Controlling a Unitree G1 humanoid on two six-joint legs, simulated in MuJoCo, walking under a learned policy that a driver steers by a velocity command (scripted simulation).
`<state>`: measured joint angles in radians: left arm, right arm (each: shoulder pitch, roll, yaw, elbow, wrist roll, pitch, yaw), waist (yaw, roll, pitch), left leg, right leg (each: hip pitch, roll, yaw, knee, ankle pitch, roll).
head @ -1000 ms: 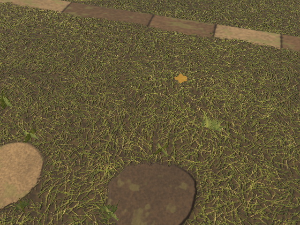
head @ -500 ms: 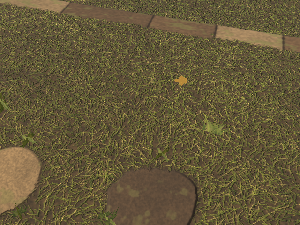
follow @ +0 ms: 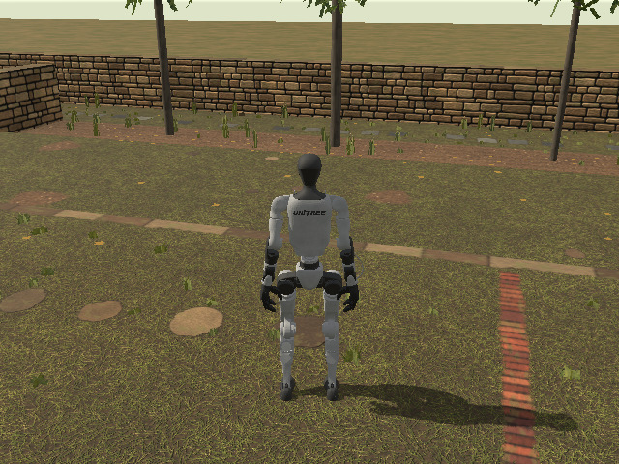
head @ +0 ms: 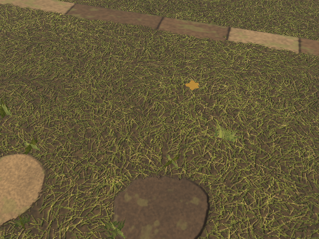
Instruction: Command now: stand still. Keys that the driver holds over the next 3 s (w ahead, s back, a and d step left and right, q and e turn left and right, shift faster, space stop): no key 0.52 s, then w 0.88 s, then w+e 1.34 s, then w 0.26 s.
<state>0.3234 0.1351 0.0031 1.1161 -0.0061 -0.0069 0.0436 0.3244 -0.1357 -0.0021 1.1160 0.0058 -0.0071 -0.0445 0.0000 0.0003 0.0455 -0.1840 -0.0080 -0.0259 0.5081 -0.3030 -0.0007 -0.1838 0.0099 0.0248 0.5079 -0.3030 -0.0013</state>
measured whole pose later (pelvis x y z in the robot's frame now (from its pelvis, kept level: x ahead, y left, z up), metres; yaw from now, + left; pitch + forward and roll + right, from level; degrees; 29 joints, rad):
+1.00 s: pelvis +0.10 +0.05 -0.01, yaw +0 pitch +2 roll +0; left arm 0.56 0.20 0.03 1.08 -0.03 -0.07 0.03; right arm 0.20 -0.20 -0.02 0.92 0.04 -0.14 0.03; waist 0.05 -0.05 -0.02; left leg -0.51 0.02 0.03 0.78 -0.34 0.07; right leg -0.07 -0.05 0.07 0.48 -0.46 0.05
